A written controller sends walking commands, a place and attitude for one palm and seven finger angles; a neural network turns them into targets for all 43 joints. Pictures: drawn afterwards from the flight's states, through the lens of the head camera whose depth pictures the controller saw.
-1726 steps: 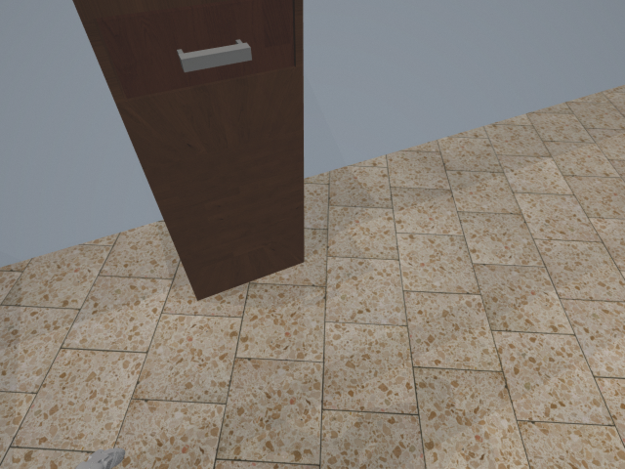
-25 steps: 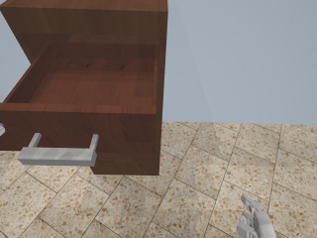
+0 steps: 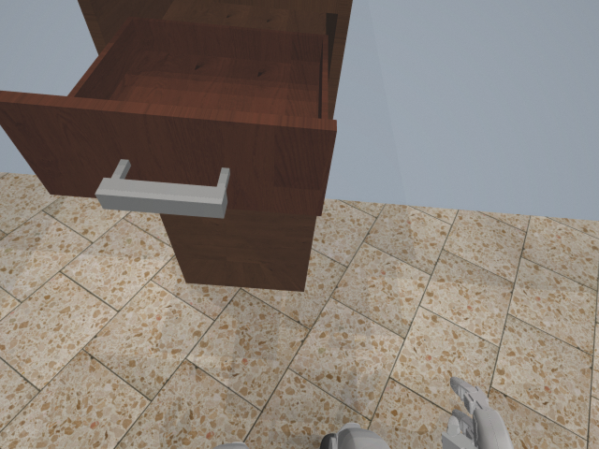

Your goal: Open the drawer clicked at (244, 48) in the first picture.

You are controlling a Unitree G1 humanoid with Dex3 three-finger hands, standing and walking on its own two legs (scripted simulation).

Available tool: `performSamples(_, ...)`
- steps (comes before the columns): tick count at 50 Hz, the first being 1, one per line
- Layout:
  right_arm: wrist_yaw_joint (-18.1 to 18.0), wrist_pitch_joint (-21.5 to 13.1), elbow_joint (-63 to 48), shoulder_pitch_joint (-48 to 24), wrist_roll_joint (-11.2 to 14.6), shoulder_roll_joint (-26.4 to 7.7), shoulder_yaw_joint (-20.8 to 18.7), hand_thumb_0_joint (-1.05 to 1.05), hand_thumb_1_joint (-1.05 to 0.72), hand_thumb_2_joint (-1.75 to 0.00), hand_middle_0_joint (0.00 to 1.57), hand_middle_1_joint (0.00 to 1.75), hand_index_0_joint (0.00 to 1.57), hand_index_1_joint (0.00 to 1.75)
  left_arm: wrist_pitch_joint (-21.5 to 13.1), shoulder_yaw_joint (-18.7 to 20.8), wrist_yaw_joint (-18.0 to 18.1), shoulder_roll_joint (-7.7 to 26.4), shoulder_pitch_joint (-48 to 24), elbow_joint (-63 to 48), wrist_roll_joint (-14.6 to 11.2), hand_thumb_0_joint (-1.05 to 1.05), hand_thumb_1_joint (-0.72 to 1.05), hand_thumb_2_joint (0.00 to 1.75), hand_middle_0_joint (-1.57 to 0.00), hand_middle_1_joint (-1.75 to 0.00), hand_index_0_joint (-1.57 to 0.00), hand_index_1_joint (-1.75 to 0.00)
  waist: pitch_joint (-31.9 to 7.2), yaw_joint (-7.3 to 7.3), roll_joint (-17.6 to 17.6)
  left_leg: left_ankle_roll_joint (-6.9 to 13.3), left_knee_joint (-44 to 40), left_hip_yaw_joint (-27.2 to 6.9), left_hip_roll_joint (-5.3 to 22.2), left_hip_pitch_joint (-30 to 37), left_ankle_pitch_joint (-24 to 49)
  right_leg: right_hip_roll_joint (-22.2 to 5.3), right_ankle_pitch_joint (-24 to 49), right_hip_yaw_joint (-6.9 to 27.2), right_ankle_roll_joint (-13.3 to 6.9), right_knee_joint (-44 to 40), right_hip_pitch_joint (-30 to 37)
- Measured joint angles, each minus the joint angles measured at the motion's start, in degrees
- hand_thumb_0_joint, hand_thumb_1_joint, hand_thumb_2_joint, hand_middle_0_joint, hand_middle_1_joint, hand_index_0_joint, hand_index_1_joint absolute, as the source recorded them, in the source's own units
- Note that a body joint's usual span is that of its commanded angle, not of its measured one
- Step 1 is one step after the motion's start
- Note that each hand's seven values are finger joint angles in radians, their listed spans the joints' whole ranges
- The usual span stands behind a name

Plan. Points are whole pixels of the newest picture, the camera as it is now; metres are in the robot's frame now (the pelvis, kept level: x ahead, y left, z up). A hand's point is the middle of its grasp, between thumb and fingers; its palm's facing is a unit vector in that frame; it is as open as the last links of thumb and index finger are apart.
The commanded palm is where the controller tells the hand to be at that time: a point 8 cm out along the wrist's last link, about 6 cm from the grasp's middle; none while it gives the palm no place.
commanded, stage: step back with the hand held close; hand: left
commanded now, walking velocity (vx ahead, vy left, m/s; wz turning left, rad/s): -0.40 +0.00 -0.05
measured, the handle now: (169, 184) +0.39 +0.18 +0.14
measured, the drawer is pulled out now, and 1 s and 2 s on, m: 0.29 0.29 0.29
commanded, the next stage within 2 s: stop stepping back and stand still in 0.16 s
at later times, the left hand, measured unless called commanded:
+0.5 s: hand out of the picture +0.07 +0.19 +0.31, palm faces +0.44 -0.73 -0.52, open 7.4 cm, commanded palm +0.02 +0.28 +0.33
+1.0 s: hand out of the picture +0.01 +0.20 +0.34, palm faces +0.56 -0.73 -0.38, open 7.4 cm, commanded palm -0.04 +0.28 +0.33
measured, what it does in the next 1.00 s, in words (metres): walks backwards: right foot, then left foot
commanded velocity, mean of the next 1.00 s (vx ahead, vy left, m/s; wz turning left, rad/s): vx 0.06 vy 0.00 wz -0.01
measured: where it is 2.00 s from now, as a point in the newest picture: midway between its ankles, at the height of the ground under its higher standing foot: outside the picture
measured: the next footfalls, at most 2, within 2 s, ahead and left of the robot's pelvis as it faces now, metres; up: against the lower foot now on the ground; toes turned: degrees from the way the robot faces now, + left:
right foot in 0.24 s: -0.10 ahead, -0.12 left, +0.00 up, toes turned -3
left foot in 0.46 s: -0.14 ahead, +0.09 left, +0.00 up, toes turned +3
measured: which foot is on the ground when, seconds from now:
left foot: down 0.00-0.24, up 0.26-0.44, down 0.46-1.00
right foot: up 0.00-0.22, down 0.24-1.00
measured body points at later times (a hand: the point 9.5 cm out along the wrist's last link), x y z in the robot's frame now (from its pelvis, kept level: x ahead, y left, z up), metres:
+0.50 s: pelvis -0.13 +0.00 +0.01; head -0.10 +0.03 +0.46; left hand +0.04 +0.23 +0.34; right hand +0.00 -0.27 -0.06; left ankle -0.11 +0.11 -0.72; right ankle -0.13 -0.13 -0.72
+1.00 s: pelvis -0.18 +0.00 +0.01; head -0.17 +0.02 +0.46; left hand -0.03 +0.24 +0.36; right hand -0.04 -0.24 -0.08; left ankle -0.14 +0.13 -0.72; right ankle -0.18 -0.10 -0.68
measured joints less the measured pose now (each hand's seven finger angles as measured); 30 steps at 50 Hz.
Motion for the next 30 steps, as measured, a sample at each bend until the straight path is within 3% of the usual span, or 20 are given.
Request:
performSamples(3,0.2,-2.1,1.4,1.0,-0.9,1.4,-0.6,0.01,-0.91,-0.9,0.2,0.3,0.2,0.3,-1.5,3.4,0.8,1.4,0.6,-2.0,-0.3,0.01,0.88,0.9,-0.22,-0.3,-0.22,-0.31,0.0,1.56,1.1,0.0,-2.1,-0.6,1.3,-0.7,2.5,2.3,-8.3,0.3,0.0,11.8,-0.3)
performSamples(8,1.7,-3.5,4.1,0.3,-0.3,3.1,0.0,0.01,-0.91,-0.9,0.2,0.3,0.2,0.3,-2.0,5.1,1.2,2.6,-5.6,1.9,-0.6,0.01,0.88,0.9,-0.22,-0.3,-0.22,-0.31,-1.7,3.1,3.2,-0.6,-6.4,-0.5,3.2,-0.4,6.7,2.8,-8.7,-1.2,0.5,5.5,9.5)
performSamples(12,2.6,-3.4,3.4,-2.9,0.2,3.8,1.5,0.01,-0.91,-0.9,0.21,0.3,0.2,0.3,0.3,4.5,0.7,3.0,-11.1,9.3,-1.4,0.0,0.88,0.9,-0.21,-0.3,-0.21,-0.31,-2.3,2.63,3.2,-1.3,-6.3,1.1,3.4,-3.4,9.2,1.6,-2.1,-0.5,0.0,-6.9,17.0)
performSamples(13,2.9,-3.1,2.9,-4.0,0.5,3.6,1.8,0.01,-0.91,-0.9,0.21,0.3,0.2,0.3,0.8,4.4,0.5,2.7,-11.4,10.2,-1.5,0.0,0.88,0.9,-0.21,-0.3,-0.21,-0.31,-2.2,2.55,3.2,-1.8,-4.7,1.5,3.6,-5.0,8.2,1.7,-5.1,0.1,-0.1,-8.9,17.1)
performSamples(16,2.9,-1.7,2.3,-5.9,1.2,2.0,1.7,0.01,-0.91,-0.9,0.21,0.3,0.2,0.3,1.5,1.3,-0.2,-0.4,-8.4,9.6,-1.5,0.0,0.89,0.9,-0.21,-0.3,-0.21,-0.31,-0.9,0.93,4.3,-2.9,9.4,-1.4,1.9,-9.4,-3.0,2.3,-3.0,0.5,-0.3,-9.0,14.9)
performSamples(18,2.6,-0.8,1.3,-5.0,1.7,1.5,1.6,0.01,-0.91,-0.9,0.21,0.3,0.2,0.3,2.2,-0.5,-0.7,-0.7,-3.0,6.3,-1.2,0.01,0.89,0.9,-0.21,-0.3,-0.21,-0.31,-1.0,-0.38,2.6,-3.0,14.6,-0.7,0.4,-9.3,-4.4,1.1,-1.0,0.9,-0.1,-9.9,14.3)
performSamples(20,1.7,-0.3,0.0,-3.1,1.6,1.0,1.5,0.01,-0.91,-0.9,0.21,0.3,0.2,0.3,2.3,-0.4,-0.8,0.4,3.3,1.8,-1.0,0.01,0.88,0.9,-0.21,-0.3,-0.21,-0.31,-1.9,-1.22,0.7,-2.7,11.5,0.5,0.3,-6.1,-3.1,0.4,-0.2,1.4,0.1,-10.4,13.5)
performSamples(23,0.1,-0.6,-1.3,0.8,0.9,-1.0,0.5,0.01,-0.91,-0.9,0.21,0.3,0.2,0.3,1.0,1.2,-0.2,2.6,9.4,-4.2,-1.4,0.01,0.88,0.9,-0.22,-0.3,-0.22,-0.31,-3.9,-1.94,1.1,-1.7,-4.0,-0.6,1.5,2.7,0.4,1.2,-0.3,0.1,0.5,-9.2,12.2)
performSamples(24,-0.4,-1.0,-0.6,1.5,0.7,-1.2,-0.2,0.01,-0.91,-0.9,0.21,0.3,0.2,0.3,0.2,1.8,0.0,3.5,9.3,-5.2,-1.4,0.01,0.88,0.9,-0.22,-0.3,-0.22,-0.31,-4.1,-2.11,0.7,-1.1,-5.6,-1.2,1.0,3.0,0.3,0.7,-0.8,-0.4,0.8,-8.0,11.4)
performSamples(27,-0.9,-1.0,1.8,2.9,0.7,-0.8,-0.8,0.01,-0.91,-0.9,0.2,0.3,0.2,0.3,-1.8,3.7,0.6,5.1,4.8,-4.1,-1.0,0.01,0.87,0.9,-0.23,-0.3,-0.22,-0.31,-3.9,0.08,-1.3,-0.4,-5.2,-0.7,0.0,3.2,1.8,0.2,-4.1,-0.3,0.6,-3.9,10.7)
performSamples(30,-0.9,-1.1,3.1,3.8,0.5,-0.3,-0.3,0.01,-0.91,-0.9,0.2,0.3,0.2,0.3,-1.8,4.0,1.3,4.9,-3.5,2.6,-0.2,0.0,0.87,0.9,-0.23,-0.3,-0.22,-0.31,-4.7,1.01,-0.3,-0.6,-6.1,-1.2,0.4,3.6,3.5,1.2,-8.4,-1.9,0.1,0.4,10.8)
